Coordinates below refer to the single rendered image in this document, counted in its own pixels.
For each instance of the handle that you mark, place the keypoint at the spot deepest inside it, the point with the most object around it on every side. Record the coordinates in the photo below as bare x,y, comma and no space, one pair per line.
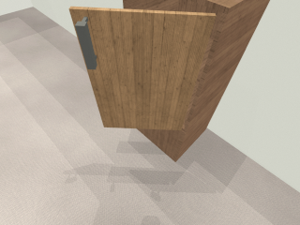
84,37

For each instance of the cupboard door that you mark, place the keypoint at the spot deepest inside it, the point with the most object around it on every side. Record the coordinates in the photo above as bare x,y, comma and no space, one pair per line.
148,62

